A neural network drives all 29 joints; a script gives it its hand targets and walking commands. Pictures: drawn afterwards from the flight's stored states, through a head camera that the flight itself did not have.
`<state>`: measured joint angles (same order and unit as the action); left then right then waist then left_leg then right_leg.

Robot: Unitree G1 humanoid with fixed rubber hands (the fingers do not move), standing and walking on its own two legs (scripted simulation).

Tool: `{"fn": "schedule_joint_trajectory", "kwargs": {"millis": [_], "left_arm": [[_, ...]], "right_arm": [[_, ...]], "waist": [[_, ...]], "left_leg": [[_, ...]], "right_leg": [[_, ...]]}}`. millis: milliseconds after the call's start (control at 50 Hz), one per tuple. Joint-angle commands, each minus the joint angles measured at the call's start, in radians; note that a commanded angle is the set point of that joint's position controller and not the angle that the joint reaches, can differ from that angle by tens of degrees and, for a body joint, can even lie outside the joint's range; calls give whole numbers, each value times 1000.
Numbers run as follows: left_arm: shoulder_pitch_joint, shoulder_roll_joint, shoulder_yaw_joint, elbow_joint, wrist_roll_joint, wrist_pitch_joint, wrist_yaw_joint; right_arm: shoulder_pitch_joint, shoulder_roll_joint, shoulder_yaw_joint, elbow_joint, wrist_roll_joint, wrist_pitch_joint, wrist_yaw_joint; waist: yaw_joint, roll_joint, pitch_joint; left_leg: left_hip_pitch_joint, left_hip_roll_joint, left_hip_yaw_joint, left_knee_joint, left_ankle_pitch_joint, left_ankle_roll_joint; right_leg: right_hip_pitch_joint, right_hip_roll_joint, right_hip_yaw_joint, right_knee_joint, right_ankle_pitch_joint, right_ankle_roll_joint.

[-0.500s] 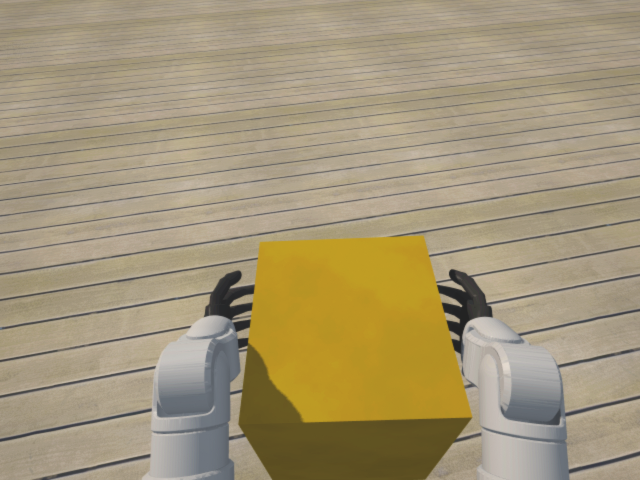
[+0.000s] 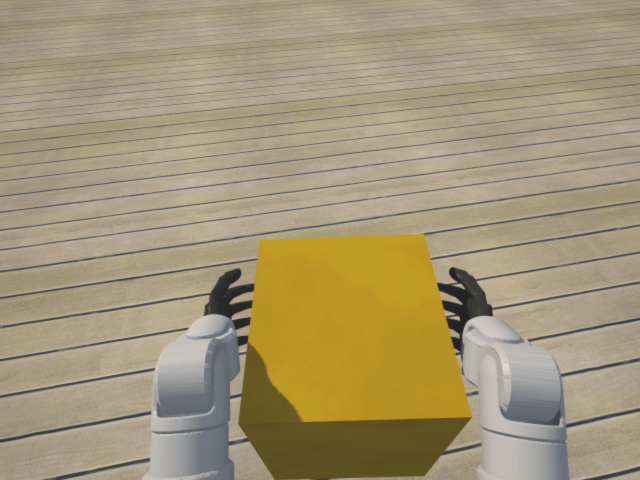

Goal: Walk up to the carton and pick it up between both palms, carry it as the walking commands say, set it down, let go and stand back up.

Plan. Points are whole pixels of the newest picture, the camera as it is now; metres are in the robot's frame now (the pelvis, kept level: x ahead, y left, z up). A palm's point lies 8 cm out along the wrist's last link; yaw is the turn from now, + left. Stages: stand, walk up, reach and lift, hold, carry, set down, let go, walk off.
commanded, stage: carry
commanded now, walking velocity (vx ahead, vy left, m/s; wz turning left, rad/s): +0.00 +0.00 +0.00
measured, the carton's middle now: (345, 363) +0.27 +0.00 +0.01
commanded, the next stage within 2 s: hold in 1.06 s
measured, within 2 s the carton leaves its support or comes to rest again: neither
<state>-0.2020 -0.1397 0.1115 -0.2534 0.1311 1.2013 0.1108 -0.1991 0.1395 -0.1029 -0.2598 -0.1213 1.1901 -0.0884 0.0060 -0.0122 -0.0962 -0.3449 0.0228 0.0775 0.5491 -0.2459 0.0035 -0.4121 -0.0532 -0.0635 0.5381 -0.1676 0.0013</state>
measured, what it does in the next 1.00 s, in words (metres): stands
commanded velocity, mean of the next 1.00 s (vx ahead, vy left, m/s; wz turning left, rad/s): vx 0.00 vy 0.00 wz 0.00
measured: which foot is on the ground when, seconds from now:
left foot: down 0.00-1.00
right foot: down 0.00-1.00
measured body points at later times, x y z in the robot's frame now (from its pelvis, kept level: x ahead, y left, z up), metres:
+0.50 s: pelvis +0.02 +0.00 +0.00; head +0.00 +0.00 +0.45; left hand +0.30 +0.15 +0.08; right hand +0.30 -0.14 +0.08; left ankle +0.02 +0.12 -0.73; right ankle +0.07 -0.12 -0.73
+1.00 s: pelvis +0.02 +0.00 +0.00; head +0.01 +0.00 +0.45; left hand +0.31 +0.15 +0.06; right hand +0.31 -0.15 +0.06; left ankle +0.02 +0.12 -0.73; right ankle +0.07 -0.12 -0.73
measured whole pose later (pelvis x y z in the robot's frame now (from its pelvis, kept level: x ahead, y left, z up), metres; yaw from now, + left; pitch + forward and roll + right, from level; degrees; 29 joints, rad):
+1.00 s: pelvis +0.02 +0.00 +0.00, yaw +0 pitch +3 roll +0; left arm -0.20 -0.14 0.12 -0.12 0.14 1.05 0.10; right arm -0.19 0.14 -0.11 -0.13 -0.13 1.04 -0.08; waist 0.02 -0.01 -0.09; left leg -0.31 0.04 0.09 0.55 -0.28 0.00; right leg -0.38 -0.05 -0.07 0.54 -0.20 0.00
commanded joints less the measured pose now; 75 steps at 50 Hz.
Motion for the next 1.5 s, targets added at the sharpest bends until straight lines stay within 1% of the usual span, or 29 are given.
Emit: {"fn": "schedule_joint_trajectory", "kwargs": {"millis": [0, 160, 500, 780, 1040, 1060, 1080, 1100, 1120, 1140, 1160, 1180, 1220, 1240, 1280, 1340, 1400, 1420, 1440, 1460, 1480], "left_arm": [[-489, -957, -724, -84, -435, -13, -271], [-487, -957, -724, -81, -433, -22, -271], [-483, -947, -702, -42, -407, -57, -267], [-471, -925, -666, 8, -367, -123, -259], [-452, -890, -621, 65, -320, -208, -249], [-188, -754, -259, 537, -25, -312, -248], [-272, -692, -338, 422, -38, -418, -246], [-331, -754, -408, 317, -63, -478, -254], [-405, -841, -508, 227, -103, -502, -267], [-455, -918, -583, 198, -134, -508, -282], [-491, -933, -624, 165, -154, -517, -283], [-488, -921, -626, 173, -152, -517, -280], [-461, -879, -581, 226, -122, -508, -273], [-444, -866, -557, 265, -109, -504, -276], [-438, -859, -525, 331, -98, -500, -289], [-483, -873, -493, 382, -99, -501, -311], [-541, -886, -467, 422, -103, -503, -329], [-611, -915, -430, 467, -110, -499, -343], [-631, -914, -411, 497, -101, -505, -351], [-653, -919, -393, 529, -93, -514, -357], [-672, -925, -370, 561, -82, -523, -363]], "right_arm": [[-451, 976, 695, -29, 398, -2, 246], [-444, 971, 689, -26, 392, -11, 244], [-442, 957, 667, 5, 372, -46, 241], [-433, 931, 635, 47, 336, -111, 233], [-413, 892, 595, 98, 288, -197, 222], [-178, 773, 297, 571, 59, -306, 232], [-206, 735, 338, 447, 49, -418, 223], [-312, 804, 435, 331, 98, -475, 233], [-376, 878, 498, 238, 135, -499, 241], [-445, 945, 559, 169, 171, -508, 247], [-484, 950, 592, 101, 195, -517, 245], [-495, 923, 601, 96, 201, -512, 243], [-464, 888, 582, 182, 179, -491, 250], [-444, 886, 565, 232, 164, -482, 253], [-430, 906, 528, 308, 141, -471, 258], [-456, 946, 485, 373, 124, -462, 264], [-494, 976, 450, 419, 110, -455, 267], [-515, 992, 416, 496, 85, -461, 290], [-534, 1008, 397, 526, 75, -466, 293], [-552, 1020, 375, 556, 64, -472, 295], [-573, 1031, 355, 583, 55, -478, 298]], "waist": [[5, 4, -242], [5, 6, -243], [7, 7, -234], [10, 5, -237], [10, 6, -238], [88, 23, 74], [-3, -3, 17], [18, -2, -69], [-12, 8, -157], [-21, 32, -224], [-34, 57, -283], [-33, 55, -289], [-12, 46, -216], [-8, 36, -172], [-12, 29, -110], [-13, 35, -73], [-15, 26, -57], [-47, 41, -40], [-40, 30, -36], [-44, 26, -33], [-40, 20, -31]], "left_leg": [[59, 106, -91, -96, 62, 17], [71, 109, -87, -92, 76, 17], [78, 110, -83, -93, 72, 17], [90, 107, -74, -90, 76, 16], [97, 106, -69, -88, 81, 15], [116, -95, -139, -202, 69, 25], [132, -96, -157, -192, 89, 38], [163, -94, -174, -178, 178, 37], [200, -84, -185, -151, 280, 26], [212, -80, -191, -139, 345, 14], [229, -81, -191, -133, 374, 6], [228, -84, -188, -138, 353, 4], [199, -87, -184, -171, 241, 8], [185, -89, -182, -188, 187, 12], [170, -94, -176, -211, 118, 19], [162, -98, -166, -228, 82, 18], [154, -102, -159, -236, 56, 18], [166, -109, -176, -242, 13, 30], [151, -107, -179, -243, -13, 34], [134, -106, -178, -239, -33, 36], [118, -105, -178, -235, -47, 40]], "right_leg": [[140, -97, 91, -69, 59, -18], [143, -94, 85, -61, 83, -19], [143, -89, 78, -62, 78, -19], [146, -84, 76, -68, 84, -23], [150, -79, 74, -69, 93, -26], [300, 178, 124, -169, 22, -50], [416, 166, 149, -166, 111, -50], [474, 159, 152, -139, 196, -40], [503, 169, 146, -127, 266, -36], [520, 173, 141, -119, 303, -36], [520, 178, 139, -119, 323, -33], [510, 176, 134, -128, 302, -27], [492, 163, 130, -160, 202, -24], [487, 156, 129, -176, 156, -23], [487, 146, 126, -200, 101, -20], [496, 140, 119, -218, 69, -15], [500, 133, 114, -231, 41, -8], [492, 114, 134, -209, 58, -4], [496, 115, 131, -206, 38, -2], [505, 113, 131, -202, 22, -2], [511, 111, 130, -197, 11, -3]]}}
